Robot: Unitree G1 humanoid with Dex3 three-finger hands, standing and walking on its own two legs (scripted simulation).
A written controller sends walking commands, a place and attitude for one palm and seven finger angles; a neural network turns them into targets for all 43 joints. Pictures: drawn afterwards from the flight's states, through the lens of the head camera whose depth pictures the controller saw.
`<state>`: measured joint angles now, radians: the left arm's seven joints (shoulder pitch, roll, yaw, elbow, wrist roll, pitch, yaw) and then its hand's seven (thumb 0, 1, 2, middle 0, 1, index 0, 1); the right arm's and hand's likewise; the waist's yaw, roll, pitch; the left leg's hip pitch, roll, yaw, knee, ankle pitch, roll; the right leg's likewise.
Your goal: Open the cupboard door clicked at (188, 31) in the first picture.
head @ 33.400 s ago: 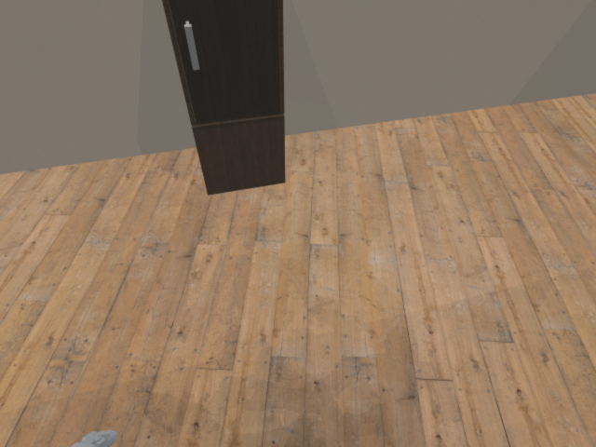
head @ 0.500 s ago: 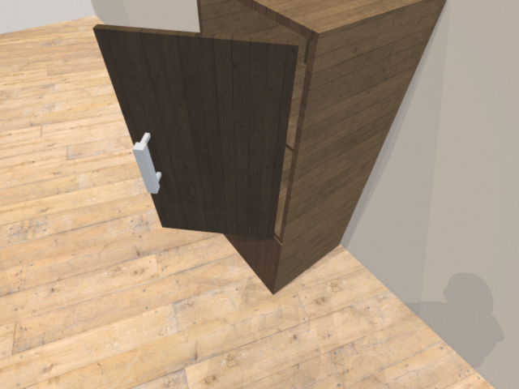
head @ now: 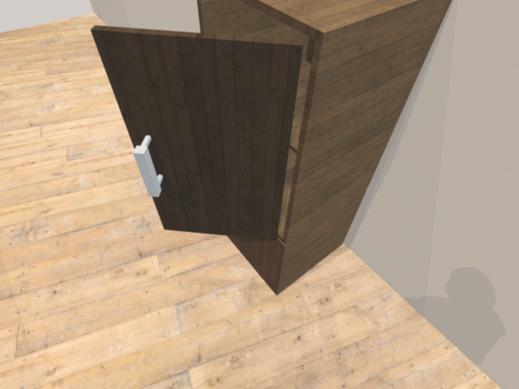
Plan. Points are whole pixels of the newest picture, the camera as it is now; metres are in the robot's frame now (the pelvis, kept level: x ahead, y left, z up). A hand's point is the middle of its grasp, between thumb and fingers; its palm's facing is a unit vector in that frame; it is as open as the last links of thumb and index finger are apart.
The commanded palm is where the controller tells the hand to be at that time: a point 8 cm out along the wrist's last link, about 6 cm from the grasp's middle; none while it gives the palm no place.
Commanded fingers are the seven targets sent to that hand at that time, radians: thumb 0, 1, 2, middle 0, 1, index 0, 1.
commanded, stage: look again from close up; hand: left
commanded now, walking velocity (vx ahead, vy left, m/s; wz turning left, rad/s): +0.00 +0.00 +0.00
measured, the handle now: (151, 166) +0.56 +0.28 -0.04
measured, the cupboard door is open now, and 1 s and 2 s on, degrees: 46 46 46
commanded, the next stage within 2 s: shuffle to correct the standing spot in 0.44 s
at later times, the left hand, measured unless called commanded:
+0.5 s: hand out of the picture -0.05 +0.21 -0.18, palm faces +0.01 -0.98 -0.21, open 7.4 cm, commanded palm none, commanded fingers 0.00 0.90 0.90 -0.20 -0.30 -0.20 -0.30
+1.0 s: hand out of the picture -0.04 +0.22 -0.18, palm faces +0.03 -0.98 -0.18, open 7.4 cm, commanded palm none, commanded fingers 0.00 0.90 0.90 -0.20 -0.30 -0.20 -0.30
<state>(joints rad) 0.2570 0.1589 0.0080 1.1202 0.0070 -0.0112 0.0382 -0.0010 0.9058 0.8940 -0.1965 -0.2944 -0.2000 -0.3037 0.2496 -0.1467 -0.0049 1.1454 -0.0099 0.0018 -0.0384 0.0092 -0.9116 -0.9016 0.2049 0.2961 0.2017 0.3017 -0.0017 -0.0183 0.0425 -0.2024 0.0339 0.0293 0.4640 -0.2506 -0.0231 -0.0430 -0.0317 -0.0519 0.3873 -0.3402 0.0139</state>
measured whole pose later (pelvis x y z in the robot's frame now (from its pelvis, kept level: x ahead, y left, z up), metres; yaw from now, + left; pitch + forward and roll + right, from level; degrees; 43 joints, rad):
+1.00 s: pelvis -0.03 +0.04 -0.01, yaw -1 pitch +0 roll +1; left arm 0.37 0.16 0.02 1.03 0.03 -0.02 0.01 0.00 0.90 0.89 -0.20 -0.29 -0.20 -0.30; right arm 0.38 -0.14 0.00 1.05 -0.01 -0.01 -0.01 0.01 -0.91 -0.90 0.20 0.30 0.20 0.30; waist 0.01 -0.02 0.01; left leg -0.29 -0.03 0.09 0.56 -0.27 0.06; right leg -0.26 -0.04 -0.08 0.62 -0.42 -0.04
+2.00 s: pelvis -0.01 +0.12 -0.01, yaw -1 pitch -2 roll -1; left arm 0.33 0.15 -0.01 1.05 0.02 0.00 0.04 0.00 0.91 0.89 -0.20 -0.29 -0.20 -0.30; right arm 0.34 -0.14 0.00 1.04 -0.02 0.01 -0.01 0.01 -0.91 -0.90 0.20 0.30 0.20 0.30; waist -0.03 0.01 0.02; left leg -0.32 0.01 0.06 0.55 -0.20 0.04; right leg -0.21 -0.02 -0.08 0.52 -0.28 0.00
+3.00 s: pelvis -0.01 +0.13 +0.00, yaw -1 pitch -1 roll -1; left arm 0.37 0.16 -0.01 1.08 0.02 -0.01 0.04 0.00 0.90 0.89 -0.20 -0.29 -0.20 -0.30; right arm 0.29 -0.14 0.00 1.12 -0.01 0.00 -0.01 0.01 -0.91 -0.90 0.20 0.30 0.20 0.30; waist 0.00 -0.02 0.01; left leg -0.28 -0.02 0.07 0.42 -0.13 0.06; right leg -0.19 -0.05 -0.07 0.43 -0.22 0.02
